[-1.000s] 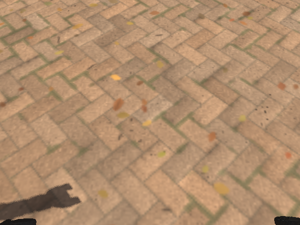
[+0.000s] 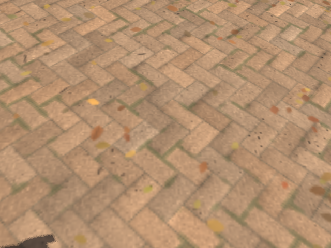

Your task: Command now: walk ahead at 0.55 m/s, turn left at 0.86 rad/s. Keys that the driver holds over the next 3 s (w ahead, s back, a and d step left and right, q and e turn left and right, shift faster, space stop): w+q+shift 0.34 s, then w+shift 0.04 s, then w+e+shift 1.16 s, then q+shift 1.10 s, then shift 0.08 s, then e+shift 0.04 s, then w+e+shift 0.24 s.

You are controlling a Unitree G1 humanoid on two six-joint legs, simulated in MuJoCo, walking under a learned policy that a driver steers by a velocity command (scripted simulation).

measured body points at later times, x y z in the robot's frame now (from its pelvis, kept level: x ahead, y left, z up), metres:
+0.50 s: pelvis +0.33 +0.07 -0.01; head +0.36 +0.09 +0.44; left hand +0.34 +0.39 -0.11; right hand +0.50 -0.18 -0.12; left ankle +0.10 +0.11 -0.62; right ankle +0.44 -0.01 -0.72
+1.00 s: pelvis +0.72 +0.26 +0.01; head +0.73 +0.27 +0.46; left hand +0.85 +0.56 -0.09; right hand +0.76 -0.04 -0.10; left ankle +0.61 +0.35 -0.72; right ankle +0.77 +0.15 -0.63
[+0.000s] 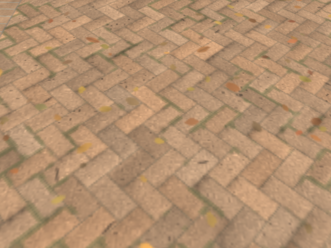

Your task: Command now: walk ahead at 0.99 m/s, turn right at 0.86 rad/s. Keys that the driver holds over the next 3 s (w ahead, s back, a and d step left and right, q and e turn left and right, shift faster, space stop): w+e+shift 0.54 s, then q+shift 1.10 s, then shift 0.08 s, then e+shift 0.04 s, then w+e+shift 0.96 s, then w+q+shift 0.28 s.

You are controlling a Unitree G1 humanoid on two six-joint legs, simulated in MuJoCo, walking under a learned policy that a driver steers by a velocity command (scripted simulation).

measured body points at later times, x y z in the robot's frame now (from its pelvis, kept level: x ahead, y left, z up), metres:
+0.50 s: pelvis +0.46 -0.05 -0.01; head +0.50 -0.06 +0.44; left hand +0.58 +0.22 -0.13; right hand +0.59 -0.35 -0.06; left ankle +0.73 +0.04 -0.68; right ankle +0.33 -0.04 -0.74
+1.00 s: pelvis +0.77 -0.15 -0.01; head +0.80 -0.17 +0.44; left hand +1.12 -0.10 -0.05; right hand +0.64 -0.44 -0.12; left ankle +0.79 -0.02 -0.74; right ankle +0.85 -0.31 -0.74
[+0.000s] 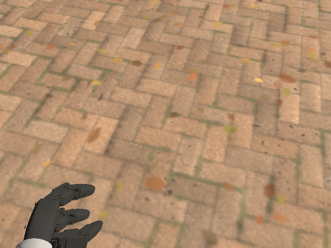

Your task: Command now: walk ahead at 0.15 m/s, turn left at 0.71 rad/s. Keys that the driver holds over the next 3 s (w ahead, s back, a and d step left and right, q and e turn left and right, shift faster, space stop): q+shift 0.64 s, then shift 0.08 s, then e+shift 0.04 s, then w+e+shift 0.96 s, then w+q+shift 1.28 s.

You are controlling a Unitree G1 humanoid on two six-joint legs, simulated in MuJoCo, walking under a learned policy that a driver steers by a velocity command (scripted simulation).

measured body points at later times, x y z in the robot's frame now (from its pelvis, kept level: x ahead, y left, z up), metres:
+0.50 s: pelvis +0.05 +0.04 +0.00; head +0.08 +0.09 +0.45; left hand +0.07 +0.38 -0.11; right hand +0.32 -0.16 -0.06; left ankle +0.04 +0.14 -0.73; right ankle +0.12 -0.11 -0.66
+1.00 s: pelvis +0.13 +0.06 +0.02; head +0.15 +0.04 +0.47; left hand -0.02 +0.29 -0.09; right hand +0.44 -0.02 -0.06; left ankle +0.05 +0.18 -0.67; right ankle +0.17 -0.05 -0.73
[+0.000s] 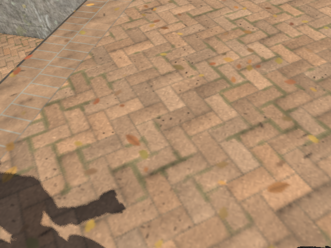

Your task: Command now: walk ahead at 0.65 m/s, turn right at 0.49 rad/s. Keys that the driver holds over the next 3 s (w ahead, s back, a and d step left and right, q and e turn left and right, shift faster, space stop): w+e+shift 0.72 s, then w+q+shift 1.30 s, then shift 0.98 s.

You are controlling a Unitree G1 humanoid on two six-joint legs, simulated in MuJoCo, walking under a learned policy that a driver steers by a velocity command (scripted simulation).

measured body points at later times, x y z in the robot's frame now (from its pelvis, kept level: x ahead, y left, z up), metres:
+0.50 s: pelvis +0.24 -0.03 -0.03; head +0.27 -0.04 +0.42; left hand +0.58 +0.10 -0.08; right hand +0.09 -0.28 -0.14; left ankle +0.11 +0.15 -0.75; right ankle +0.33 -0.18 -0.68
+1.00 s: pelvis +0.61 -0.30 -0.03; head +0.65 -0.33 +0.42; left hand +0.78 -0.07 -0.15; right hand +0.63 -0.61 -0.12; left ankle +0.89 -0.37 -0.70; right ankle +0.43 -0.19 -0.74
